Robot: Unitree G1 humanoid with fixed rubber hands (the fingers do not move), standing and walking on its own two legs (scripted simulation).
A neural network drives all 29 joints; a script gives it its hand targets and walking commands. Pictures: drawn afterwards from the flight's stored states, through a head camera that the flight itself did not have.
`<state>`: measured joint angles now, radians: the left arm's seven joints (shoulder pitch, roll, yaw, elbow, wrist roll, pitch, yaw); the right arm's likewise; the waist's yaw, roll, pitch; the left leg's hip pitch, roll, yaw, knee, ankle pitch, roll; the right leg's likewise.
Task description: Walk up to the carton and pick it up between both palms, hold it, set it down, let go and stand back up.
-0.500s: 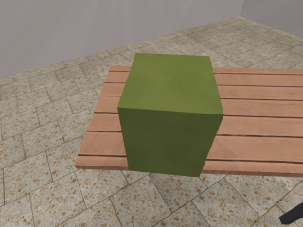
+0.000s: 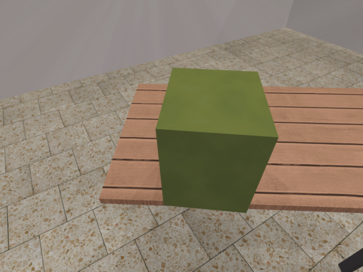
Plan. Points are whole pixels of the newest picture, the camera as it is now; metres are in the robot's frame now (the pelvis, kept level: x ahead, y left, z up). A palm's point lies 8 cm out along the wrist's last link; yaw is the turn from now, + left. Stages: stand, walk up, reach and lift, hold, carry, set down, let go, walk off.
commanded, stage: stand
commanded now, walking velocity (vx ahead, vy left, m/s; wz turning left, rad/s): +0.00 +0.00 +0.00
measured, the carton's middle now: (209, 140) +0.45 -0.05 +0.05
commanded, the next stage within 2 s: none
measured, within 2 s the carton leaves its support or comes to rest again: neither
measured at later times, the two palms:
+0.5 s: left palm out of the picture -0.07 +0.20 -0.15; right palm out of the picture -0.06 -0.18 -0.15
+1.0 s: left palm out of the picture -0.07 +0.19 -0.15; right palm out of the picture -0.05 -0.20 -0.15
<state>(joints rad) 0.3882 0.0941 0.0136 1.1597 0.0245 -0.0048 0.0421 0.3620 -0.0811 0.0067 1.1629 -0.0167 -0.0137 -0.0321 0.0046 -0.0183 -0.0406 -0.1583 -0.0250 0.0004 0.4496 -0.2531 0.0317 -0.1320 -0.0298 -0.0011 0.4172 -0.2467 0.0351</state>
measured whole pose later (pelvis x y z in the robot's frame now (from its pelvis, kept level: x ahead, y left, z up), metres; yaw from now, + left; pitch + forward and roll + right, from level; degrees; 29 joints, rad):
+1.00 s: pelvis -0.02 +0.00 +0.00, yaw +0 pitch -2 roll +0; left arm 0.36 0.08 -0.01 1.19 0.02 0.00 0.04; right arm 0.33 -0.10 0.00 1.16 -0.01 0.00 -0.03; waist 0.00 0.00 0.00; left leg -0.20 -0.03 0.00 0.46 -0.23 0.03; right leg -0.18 -0.03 0.01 0.45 -0.23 0.04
